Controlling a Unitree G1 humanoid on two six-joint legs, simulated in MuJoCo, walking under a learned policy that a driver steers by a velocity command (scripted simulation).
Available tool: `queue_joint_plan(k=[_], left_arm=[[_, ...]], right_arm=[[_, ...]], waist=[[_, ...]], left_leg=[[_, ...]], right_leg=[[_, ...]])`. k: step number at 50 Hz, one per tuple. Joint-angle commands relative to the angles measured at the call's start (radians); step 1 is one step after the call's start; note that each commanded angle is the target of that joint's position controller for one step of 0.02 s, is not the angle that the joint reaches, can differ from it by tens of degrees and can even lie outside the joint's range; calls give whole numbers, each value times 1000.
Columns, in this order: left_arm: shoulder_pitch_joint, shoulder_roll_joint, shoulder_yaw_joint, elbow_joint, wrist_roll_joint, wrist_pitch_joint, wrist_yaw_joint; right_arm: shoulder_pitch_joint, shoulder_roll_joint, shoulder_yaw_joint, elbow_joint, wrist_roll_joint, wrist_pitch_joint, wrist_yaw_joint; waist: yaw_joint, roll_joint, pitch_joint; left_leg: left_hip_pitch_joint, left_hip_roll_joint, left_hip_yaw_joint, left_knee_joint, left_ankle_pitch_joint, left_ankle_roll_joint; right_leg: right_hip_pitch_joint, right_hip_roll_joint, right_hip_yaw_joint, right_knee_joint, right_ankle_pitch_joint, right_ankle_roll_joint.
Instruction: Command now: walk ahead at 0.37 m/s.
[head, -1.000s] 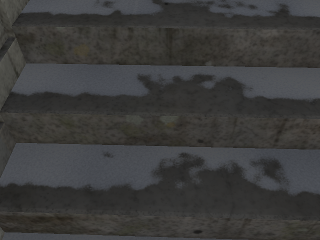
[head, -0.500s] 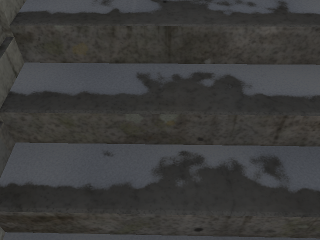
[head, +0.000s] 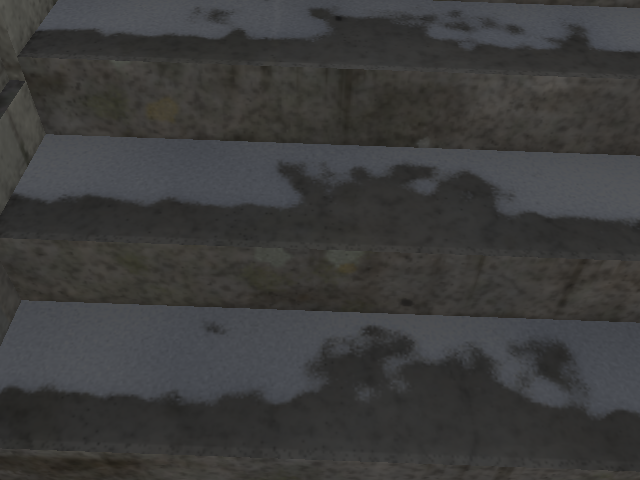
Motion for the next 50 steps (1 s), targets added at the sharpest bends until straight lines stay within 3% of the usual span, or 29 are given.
queue_joint_plan(k=[1,5,9,10,11,12,13,14,15,16,17,18,19,20,21,23,24,28,32,38,41,42,43,44,45,47,48,49,50], left_arm=[[-110,30,-8,-80,-17,-81,-42],[-275,-69,-64,-213,-31,-111,-71],[-352,-147,-141,-376,-25,-92,-90],[-506,-138,-172,-502,-5,-97,-95],[-563,-105,-181,-531,13,-96,-96],[-584,-114,-205,-553,25,-99,-89],[-542,-68,-170,-538,15,-106,-73],[-377,27,-122,-486,7,-104,-49],[-198,106,-81,-436,13,-90,-40],[-35,171,-42,-361,38,-79,-42],[139,289,1,-270,74,-63,-45],[241,304,5,-189,108,-34,-27],[146,202,-12,-161,95,-25,-19],[-10,101,-35,-142,69,-27,-25],[-97,8,-52,-98,60,-30,-37],[-202,-128,-81,-59,70,-43,-59],[-203,-133,-81,-52,64,-42,-71],[-174,-112,-95,-31,108,-53,-80],[-6,-30,-79,7,83,-52,-55],[94,-4,-55,-2,50,5,37],[96,32,-28,-18,39,33,66],[110,74,-8,-23,17,55,64],[260,27,-10,25,2,63,51],[311,38,-10,41,16,59,40],[200,85,-11,9,24,51,25],[159,76,-3,-7,27,8,-20],[-28,48,3,-55,44,-8,-35],[-33,4,13,-92,20,-31,-50],[-165,-17,10,-176,1,-38,-38]], right_arm=[[428,-191,-53,66,-34,-8,-7],[283,-3,14,82,-29,-1,13],[174,-13,36,72,-15,13,10],[44,1,50,53,-7,17,4],[58,14,60,46,10,6,-11],[116,-54,45,44,43,-12,-33],[212,-123,36,57,54,-46,-28],[253,-211,20,77,35,-53,-15],[207,-314,-13,75,27,-36,-12],[148,-296,-22,60,8,-20,-19],[164,-187,-4,10,-19,-33,-7],[135,-57,12,8,-28,-57,30],[40,-12,8,-38,-2,-71,77],[-132,23,22,-127,7,-66,94],[-198,46,31,-180,-4,-53,85],[-88,49,41,-187,15,-17,65],[-61,87,62,-190,15,-14,62],[-102,76,78,-164,0,20,26],[-216,92,88,-191,-13,32,-13],[-462,75,99,-329,-4,29,13],[-525,110,118,-354,7,26,26],[-559,134,133,-377,30,29,33],[-646,117,135,-404,18,14,40],[-584,79,117,-403,21,-6,42],[-384,-40,67,-355,27,-29,47],[56,-114,1,-208,33,-11,29],[129,-151,-23,-107,22,16,2],[74,-175,-36,-101,-40,21,-8],[-13,-71,-21,-146,-63,20,-10]], waist=[[-156,232,99],[-59,68,222],[13,61,288],[61,81,345],[42,60,285],[39,18,165],[47,102,9],[128,199,-120],[227,336,-161],[278,357,-207],[254,-47,-331],[220,-321,-398],[167,-198,-270],[109,-97,-25],[40,-5,102],[-86,75,149],[-114,84,149],[-103,26,101],[-22,-71,94],[57,-66,70],[74,-55,81],[59,-85,94],[111,6,122],[84,-42,24],[-28,-43,-123],[-204,-16,-412],[-235,162,-276],[-123,273,-277],[-108,191,-231]], left_leg=[[458,408,-699,-379,56,330],[473,348,-329,-305,322,218],[148,315,-179,-385,147,134],[-151,212,-27,-467,229,79],[-385,184,10,-572,303,111],[-575,179,8,-703,437,139],[-490,191,-25,-581,1093,173],[-260,216,5,-396,1717,169],[76,236,-17,-188,1915,135],[167,251,-64,65,1917,103],[-59,115,-61,397,1395,61],[-252,-138,-198,855,245,30],[-421,-127,-334,1251,180,32],[-583,-90,-281,1388,185,63],[-646,-55,-244,1525,189,92],[-650,-14,-247,1588,207,130],[-703,-11,-249,1552,263,143],[-700,-31,-88,1462,446,69],[-983,14,-117,1548,351,3],[-1171,200,-63,1263,115,-119],[-968,249,19,953,120,-132],[-717,195,110,709,-301,-83],[-635,126,165,574,-276,-67],[-493,71,156,470,-191,-27],[-209,36,177,264,51,-12],[428,201,-175,176,136,151],[440,260,-287,38,328,189],[401,391,-424,104,693,246],[283,404,-393,167,650,215]], right_leg=[[-657,90,46,774,-72,30],[-1147,25,145,1518,-103,-10],[-1252,-6,141,1611,-80,-26],[-1064,-63,62,1213,-3,-30],[-764,-68,-120,1015,137,-13],[-263,-61,-238,729,163,-12],[41,49,-316,751,87,-12],[138,113,-309,729,-7,-30],[38,110,-212,476,-94,-54],[84,59,8,312,-84,-109],[338,-185,462,56,148,-252],[415,-337,992,-397,189,-353],[272,-353,1030,-434,-3,-283],[77,-319,810,-388,-101,-223],[-97,-300,610,-343,-77,-182],[-252,-206,294,-297,22,-79],[-234,-169,153,-279,144,-40],[-304,-123,-92,-337,380,-86],[-18,-199,35,-322,543,-114],[380,-267,155,-374,559,-101],[311,-280,128,-468,524,-110],[193,-266,53,-536,588,-99],[240,-209,32,-488,844,-81],[350,-204,37,-368,1293,-54],[400,-158,33,-215,1407,-33],[-15,-65,7,64,1131,39],[-257,41,34,370,288,45],[-416,114,198,815,-166,70],[-557,106,246,1025,-274,76]])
